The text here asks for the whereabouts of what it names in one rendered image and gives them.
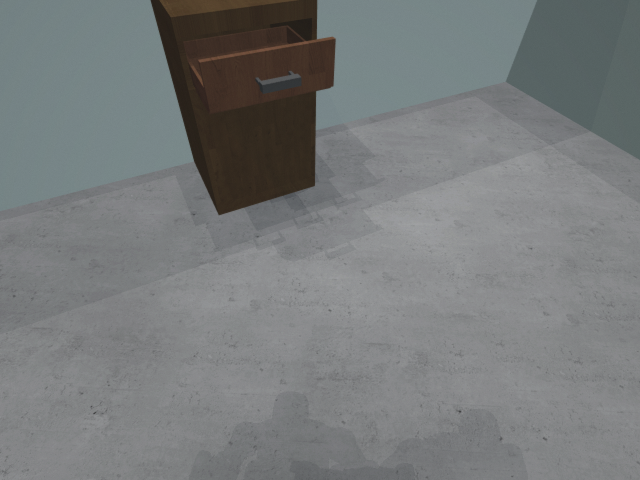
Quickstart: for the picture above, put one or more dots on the handle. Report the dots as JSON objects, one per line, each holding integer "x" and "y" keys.
{"x": 280, "y": 83}

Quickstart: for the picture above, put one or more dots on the cabinet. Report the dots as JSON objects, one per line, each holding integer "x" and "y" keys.
{"x": 256, "y": 153}

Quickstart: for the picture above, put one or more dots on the drawer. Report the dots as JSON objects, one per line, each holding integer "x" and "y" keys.
{"x": 223, "y": 68}

